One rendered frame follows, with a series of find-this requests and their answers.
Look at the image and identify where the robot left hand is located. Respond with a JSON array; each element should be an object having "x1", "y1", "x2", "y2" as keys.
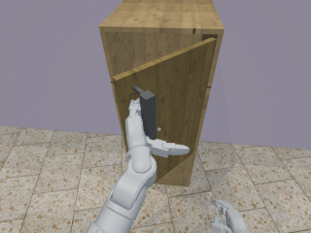
[{"x1": 124, "y1": 97, "x2": 190, "y2": 158}]

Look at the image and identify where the cupboard door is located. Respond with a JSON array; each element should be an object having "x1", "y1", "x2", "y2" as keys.
[{"x1": 112, "y1": 37, "x2": 217, "y2": 185}]

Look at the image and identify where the robot right hand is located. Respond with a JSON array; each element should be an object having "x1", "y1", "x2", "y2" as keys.
[{"x1": 211, "y1": 199, "x2": 248, "y2": 233}]

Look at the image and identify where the handle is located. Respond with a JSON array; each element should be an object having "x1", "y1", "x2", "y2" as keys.
[{"x1": 132, "y1": 85, "x2": 156, "y2": 140}]

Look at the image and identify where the left robot forearm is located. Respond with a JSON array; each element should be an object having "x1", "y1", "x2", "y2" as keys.
[{"x1": 86, "y1": 146, "x2": 156, "y2": 233}]

